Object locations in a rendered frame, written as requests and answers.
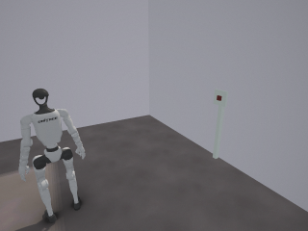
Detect humanoid robot head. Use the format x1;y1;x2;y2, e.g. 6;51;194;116
32;89;55;115

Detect robot left hand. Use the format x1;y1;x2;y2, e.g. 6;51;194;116
18;166;31;182

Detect right robot thigh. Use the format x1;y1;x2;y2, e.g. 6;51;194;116
62;147;74;180

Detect robot right hand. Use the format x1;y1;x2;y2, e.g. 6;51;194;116
75;146;86;160

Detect panel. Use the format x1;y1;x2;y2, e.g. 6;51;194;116
213;89;229;159

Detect right robot upper arm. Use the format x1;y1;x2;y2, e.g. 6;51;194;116
57;109;77;135

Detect robot right forearm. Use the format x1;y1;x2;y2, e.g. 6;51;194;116
71;126;83;148

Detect robot left forearm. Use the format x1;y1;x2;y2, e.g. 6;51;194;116
19;140;31;167

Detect left robot upper arm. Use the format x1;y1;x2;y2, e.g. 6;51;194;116
20;114;33;147

